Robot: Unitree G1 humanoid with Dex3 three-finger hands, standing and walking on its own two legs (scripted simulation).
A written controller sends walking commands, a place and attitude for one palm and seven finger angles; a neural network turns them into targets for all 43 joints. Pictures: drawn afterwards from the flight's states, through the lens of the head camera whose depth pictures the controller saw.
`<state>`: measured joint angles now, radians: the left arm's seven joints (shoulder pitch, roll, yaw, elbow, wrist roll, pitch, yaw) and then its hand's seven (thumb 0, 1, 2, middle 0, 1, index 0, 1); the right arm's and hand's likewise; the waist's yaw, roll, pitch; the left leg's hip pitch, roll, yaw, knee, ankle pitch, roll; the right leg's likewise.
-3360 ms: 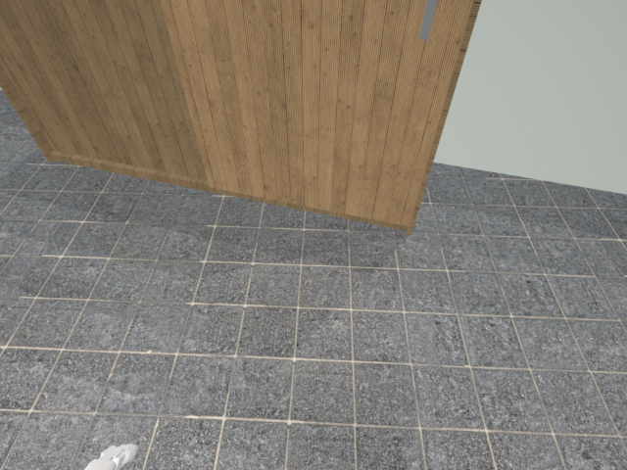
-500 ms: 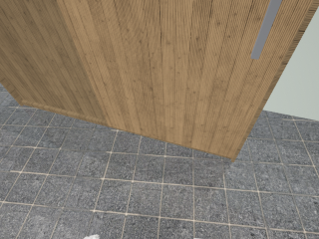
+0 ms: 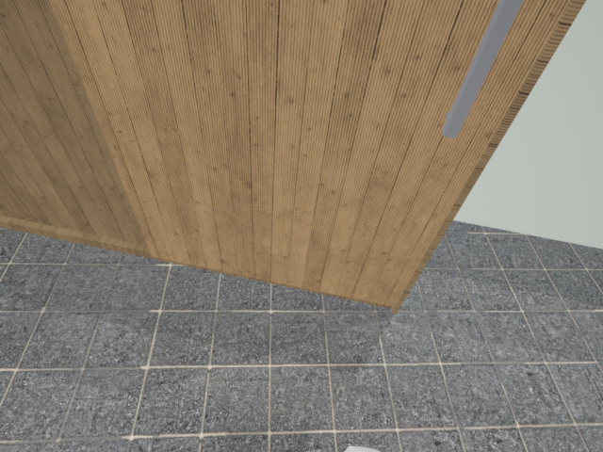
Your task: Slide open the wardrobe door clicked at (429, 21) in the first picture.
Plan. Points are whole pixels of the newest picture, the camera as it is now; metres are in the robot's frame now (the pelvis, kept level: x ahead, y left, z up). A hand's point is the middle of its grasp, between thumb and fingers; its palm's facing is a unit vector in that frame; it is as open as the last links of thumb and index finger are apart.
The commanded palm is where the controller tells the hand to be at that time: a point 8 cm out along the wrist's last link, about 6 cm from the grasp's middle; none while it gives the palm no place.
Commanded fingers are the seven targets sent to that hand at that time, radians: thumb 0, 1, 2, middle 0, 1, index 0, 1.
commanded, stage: take the last steps up to it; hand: right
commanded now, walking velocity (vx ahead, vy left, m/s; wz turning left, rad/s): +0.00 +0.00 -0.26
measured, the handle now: (486, 44) +0.72 -0.24 +0.23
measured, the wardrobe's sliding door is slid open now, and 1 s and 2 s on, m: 0.00 0.00 0.00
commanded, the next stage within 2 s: come to a stop and stand still in 0.94 s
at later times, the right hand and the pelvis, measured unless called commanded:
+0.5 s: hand out of the picture +0.00 -0.23 -0.18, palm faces +0.16 +0.97 -0.17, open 7.4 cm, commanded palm none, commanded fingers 0.00 -0.90 -0.90 0.20 0.30 0.20 0.30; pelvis +0.04 -0.05 +0.00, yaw -6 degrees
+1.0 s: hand (425, 409) +0.24 -0.20 -0.16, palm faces +0.14 +0.96 -0.22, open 7.2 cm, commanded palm none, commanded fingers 0.00 -0.90 -0.90 0.20 0.30 0.20 0.30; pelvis +0.21 -0.01 +0.00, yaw -6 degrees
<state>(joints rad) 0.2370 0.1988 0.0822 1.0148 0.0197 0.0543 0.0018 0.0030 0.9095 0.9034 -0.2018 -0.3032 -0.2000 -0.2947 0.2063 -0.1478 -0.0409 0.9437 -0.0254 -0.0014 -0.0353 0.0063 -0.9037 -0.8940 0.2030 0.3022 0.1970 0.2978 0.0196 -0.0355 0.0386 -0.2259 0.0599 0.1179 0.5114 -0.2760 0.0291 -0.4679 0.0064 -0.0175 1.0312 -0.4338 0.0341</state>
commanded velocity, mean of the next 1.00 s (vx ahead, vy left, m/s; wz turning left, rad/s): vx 0.24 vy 0.00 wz -0.04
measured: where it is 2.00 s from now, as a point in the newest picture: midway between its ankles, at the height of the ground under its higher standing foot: outside the picture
